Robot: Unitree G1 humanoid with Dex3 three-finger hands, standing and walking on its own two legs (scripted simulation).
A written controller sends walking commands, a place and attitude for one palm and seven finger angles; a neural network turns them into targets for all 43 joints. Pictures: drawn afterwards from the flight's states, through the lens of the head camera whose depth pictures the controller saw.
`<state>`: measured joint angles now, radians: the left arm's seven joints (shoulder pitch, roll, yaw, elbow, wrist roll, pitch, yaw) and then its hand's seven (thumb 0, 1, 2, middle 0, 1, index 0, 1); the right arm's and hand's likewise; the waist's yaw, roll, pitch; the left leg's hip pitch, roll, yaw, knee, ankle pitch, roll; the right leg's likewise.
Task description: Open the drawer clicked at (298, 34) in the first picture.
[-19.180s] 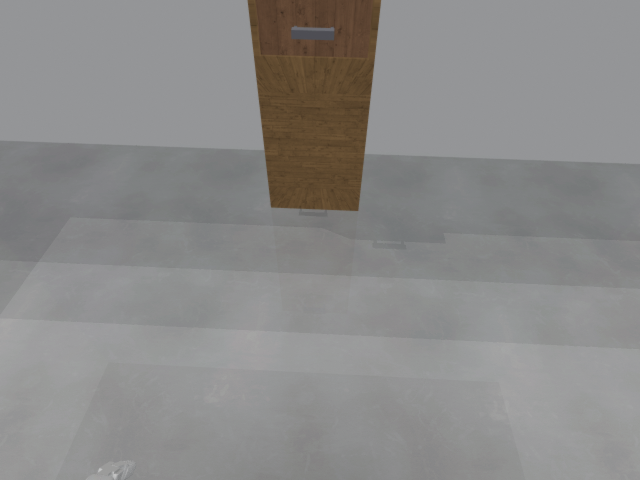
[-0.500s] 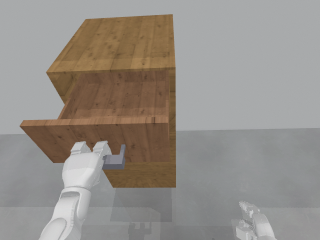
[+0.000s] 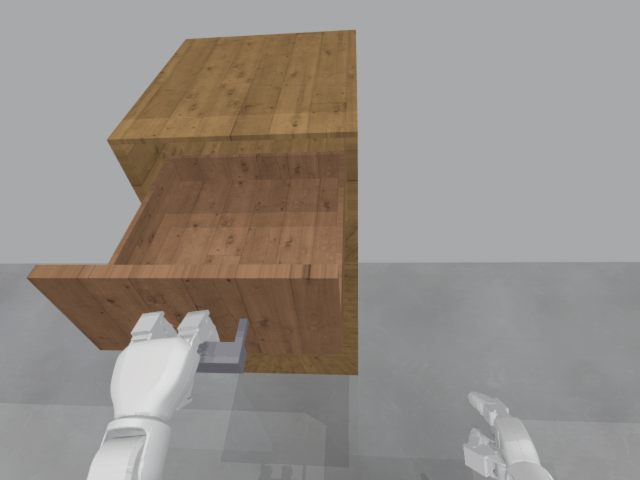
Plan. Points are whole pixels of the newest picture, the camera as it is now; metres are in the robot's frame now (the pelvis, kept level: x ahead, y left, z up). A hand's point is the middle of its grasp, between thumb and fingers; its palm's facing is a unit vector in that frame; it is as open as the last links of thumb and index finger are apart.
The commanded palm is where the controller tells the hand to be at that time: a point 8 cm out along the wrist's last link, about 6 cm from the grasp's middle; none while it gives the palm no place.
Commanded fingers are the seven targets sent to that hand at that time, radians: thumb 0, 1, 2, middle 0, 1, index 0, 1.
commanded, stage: pull the drawer open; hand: left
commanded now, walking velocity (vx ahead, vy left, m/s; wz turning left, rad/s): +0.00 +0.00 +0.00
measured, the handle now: (193, 340) +0.27 +0.20 +0.05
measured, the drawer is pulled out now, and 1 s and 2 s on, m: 0.28 0.29 0.28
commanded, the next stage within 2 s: open the thumb to release the handle in 0.36 s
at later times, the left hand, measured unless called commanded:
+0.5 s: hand (175, 399) +0.20 +0.20 +0.03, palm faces +0.02 -0.14 -0.99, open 6.1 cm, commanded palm +0.18 +0.22 +0.08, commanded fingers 0.00 0.69 0.81 -0.38 -1.33 -0.38 -1.33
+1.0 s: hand (176, 392) +0.21 +0.20 +0.03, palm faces +0.04 -0.13 -0.99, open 12.7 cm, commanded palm +0.18 +0.22 +0.08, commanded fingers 0.00 -0.50 0.30 -0.30 -1.20 -0.30 -1.20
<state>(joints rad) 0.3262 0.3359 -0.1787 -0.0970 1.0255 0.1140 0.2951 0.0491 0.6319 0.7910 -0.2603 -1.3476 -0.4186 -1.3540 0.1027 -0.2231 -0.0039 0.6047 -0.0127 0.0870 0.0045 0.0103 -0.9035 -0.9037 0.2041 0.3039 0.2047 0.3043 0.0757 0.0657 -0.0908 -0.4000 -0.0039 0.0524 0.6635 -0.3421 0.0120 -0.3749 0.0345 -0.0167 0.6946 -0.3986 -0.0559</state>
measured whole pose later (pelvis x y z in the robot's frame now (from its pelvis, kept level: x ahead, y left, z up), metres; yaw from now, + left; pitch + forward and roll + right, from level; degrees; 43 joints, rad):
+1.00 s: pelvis +0.00 -0.01 +0.00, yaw -1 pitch +5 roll +1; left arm 0.39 0.37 -0.14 -0.14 1.00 0.09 0.32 0.00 -0.31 0.38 -0.32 -1.21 -0.33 -1.23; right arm 0.08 -0.23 0.01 0.60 0.00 0.10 -0.01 0.01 -0.90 -0.90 0.20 0.30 0.20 0.30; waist 0.07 0.06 -0.10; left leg -0.41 0.01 0.06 0.67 -0.34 0.00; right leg -0.39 0.05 -0.01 0.70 -0.40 -0.07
